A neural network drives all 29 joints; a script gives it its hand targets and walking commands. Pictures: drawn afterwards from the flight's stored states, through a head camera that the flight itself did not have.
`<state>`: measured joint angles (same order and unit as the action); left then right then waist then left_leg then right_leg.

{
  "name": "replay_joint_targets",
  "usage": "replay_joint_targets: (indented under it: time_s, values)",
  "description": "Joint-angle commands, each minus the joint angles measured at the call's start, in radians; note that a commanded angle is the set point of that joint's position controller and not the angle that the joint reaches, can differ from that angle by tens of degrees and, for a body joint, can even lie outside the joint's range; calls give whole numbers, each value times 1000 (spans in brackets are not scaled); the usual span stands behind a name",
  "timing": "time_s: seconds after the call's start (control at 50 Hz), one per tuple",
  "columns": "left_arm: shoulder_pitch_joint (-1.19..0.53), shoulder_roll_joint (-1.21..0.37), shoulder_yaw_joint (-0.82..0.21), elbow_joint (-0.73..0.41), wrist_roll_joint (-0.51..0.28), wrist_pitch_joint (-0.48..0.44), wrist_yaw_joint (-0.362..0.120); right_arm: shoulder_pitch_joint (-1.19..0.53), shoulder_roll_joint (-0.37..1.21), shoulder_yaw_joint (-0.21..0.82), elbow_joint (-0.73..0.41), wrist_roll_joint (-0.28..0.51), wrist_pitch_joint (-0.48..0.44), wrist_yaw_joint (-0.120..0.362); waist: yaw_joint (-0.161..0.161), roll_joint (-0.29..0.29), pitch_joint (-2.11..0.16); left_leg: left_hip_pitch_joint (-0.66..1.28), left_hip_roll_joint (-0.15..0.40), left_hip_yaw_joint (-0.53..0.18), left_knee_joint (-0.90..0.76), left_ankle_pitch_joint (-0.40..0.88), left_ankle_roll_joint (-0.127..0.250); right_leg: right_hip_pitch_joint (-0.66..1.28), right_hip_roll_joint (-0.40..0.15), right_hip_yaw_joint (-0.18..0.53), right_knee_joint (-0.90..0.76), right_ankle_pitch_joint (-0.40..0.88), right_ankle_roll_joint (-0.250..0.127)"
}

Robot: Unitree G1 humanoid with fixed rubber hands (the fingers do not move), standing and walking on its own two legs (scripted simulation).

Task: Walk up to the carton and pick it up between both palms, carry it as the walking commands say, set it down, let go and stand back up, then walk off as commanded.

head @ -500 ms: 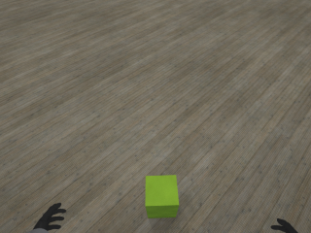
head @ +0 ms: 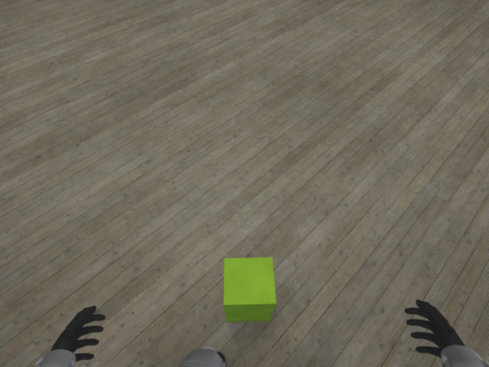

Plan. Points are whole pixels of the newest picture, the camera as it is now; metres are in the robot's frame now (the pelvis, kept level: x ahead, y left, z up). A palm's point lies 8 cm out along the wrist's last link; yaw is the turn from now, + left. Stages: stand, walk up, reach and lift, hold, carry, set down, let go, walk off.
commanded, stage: reach and lift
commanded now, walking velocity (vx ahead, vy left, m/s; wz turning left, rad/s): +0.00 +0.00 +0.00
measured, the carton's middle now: (248, 291) +0.40 +0.02 -0.63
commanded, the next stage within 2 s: none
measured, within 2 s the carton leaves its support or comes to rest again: neither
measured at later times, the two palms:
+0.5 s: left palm (119, 294) +0.24 +0.27 -0.13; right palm (393, 301) +0.26 -0.26 -0.13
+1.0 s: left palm (161, 249) +0.36 +0.23 -0.18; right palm (341, 249) +0.38 -0.19 -0.18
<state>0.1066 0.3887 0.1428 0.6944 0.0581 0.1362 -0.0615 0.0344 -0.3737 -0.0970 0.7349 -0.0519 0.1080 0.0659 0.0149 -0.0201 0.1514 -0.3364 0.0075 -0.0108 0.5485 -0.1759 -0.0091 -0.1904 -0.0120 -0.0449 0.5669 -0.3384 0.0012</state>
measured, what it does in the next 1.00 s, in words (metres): lowers itself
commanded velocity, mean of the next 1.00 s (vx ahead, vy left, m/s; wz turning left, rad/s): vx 0.00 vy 0.00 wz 0.00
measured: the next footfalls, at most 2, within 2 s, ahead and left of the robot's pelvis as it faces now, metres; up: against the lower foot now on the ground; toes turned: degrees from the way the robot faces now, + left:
none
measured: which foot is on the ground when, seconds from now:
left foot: down 0.00-1.00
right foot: down 0.00-1.00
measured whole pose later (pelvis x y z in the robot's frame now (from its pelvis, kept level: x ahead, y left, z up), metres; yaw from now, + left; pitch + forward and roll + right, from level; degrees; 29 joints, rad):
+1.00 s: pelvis -0.05 +0.00 -0.09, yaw -4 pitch +29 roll -1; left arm -0.74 0.22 0.30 0.80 0.03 0.15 0.00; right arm -0.78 -0.19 -0.17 0.82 -0.03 0.17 -0.05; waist 0.06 -0.02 0.02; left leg -1.29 0.02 -0.03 1.04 -0.25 -0.02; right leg -1.19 0.03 0.00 1.12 -0.44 0.00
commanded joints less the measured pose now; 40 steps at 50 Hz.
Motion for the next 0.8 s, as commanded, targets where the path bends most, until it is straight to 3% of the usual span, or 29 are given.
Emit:
replay_joint_targets:
  time_s: [0.0,0.04,0.08,0.1,0.16,0.24,0.34,0.44,0.52,0.66,0.78]
  values:
    - [-113,165,115,-213,40,81,-7,-27,-122,-41,-151,-27,72,2,-46,-81,-62,358,-92,105,39,-98,-42,-432,-48,57,-244,-218,-32]
    - [-91,132,125,-234,46,103,4,-33,-117,-65,-160,-42,93,3,-36,11,-92,340,-77,88,17,-80,-42,-434,-30,44,-201,-174,-26]
    - [-56,91,109,-230,42,104,15,-49,-117,-82,-165,-33,96,19,-10,102,-155,285,-48,72,8,-9,-41,-368,22,16,-121,-69,-10]
    - [-38,71,102,-224,40,99,23,-60,-118,-84,-178,-25,90,28,5,121,-200,264,-36,61,18,44,-44,-338,42,7,-80,-14,-8]
    - [-18,20,87,-206,22,81,48,-96,-127,-76,-206,-8,65,44,37,113,-315,271,-22,22,73,238,-58,-359,67,7,10,79,-4]
    - [-75,-27,57,-205,-21,58,76,-145,-140,-63,-184,-8,41,46,26,82,-396,255,-3,-16,156,406,-71,-496,78,5,115,107,-1]
    - [-124,-29,59,-189,-56,24,89,-181,-117,-47,-155,1,20,22,18,27,-488,201,-11,-20,249,491,-55,-602,73,17,189,175,6]
    - [-206,-12,88,-167,-75,-4,75,-245,-47,-30,-154,13,8,-18,27,-14,-551,76,-33,10,308,415,-26,-624,58,43,221,233,24]
    - [-341,5,102,-144,-83,-9,53,-356,10,-17,-165,16,20,-56,35,-37,-558,-65,-42,33,343,262,-10,-642,37,58,243,171,38]
    - [-611,12,98,-103,-79,20,28,-601,54,-24,-159,21,61,-103,37,-24,-570,-217,-47,47,393,36,-16,-711,27,58,269,-25,33]
    - [-802,4,121,-50,-55,35,33,-785,79,-47,-99,16,82,-122,44,7,-664,-308,-49,53,420,-9,-22,-757,46,42,316,-61,35]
